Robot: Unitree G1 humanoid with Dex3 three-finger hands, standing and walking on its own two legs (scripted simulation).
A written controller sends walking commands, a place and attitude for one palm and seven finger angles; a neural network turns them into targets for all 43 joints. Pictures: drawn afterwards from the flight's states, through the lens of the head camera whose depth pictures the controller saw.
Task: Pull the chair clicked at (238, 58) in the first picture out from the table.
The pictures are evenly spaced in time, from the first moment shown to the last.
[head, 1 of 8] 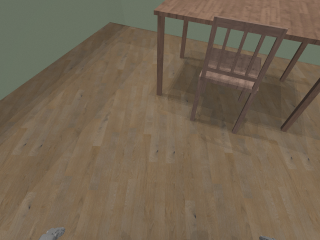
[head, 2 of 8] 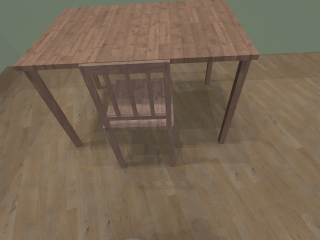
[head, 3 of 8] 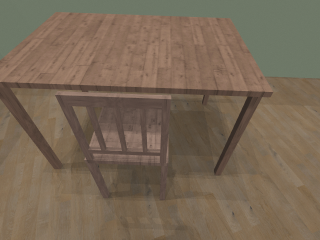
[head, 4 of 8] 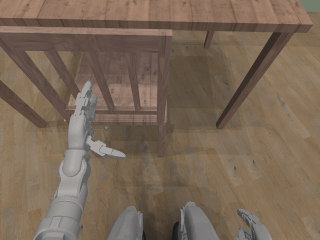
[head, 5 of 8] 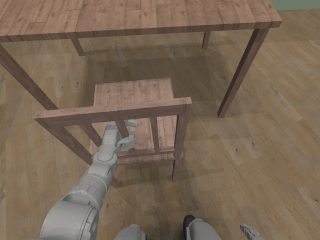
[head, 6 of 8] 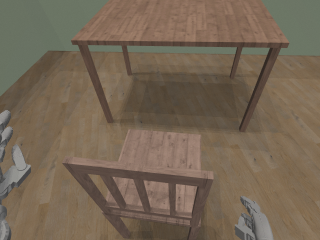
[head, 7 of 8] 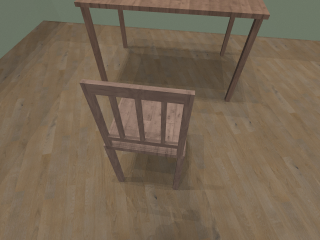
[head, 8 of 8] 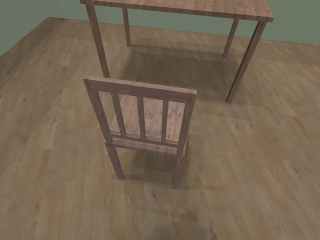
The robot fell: no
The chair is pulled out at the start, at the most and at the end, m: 0.00 0.66 0.66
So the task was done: yes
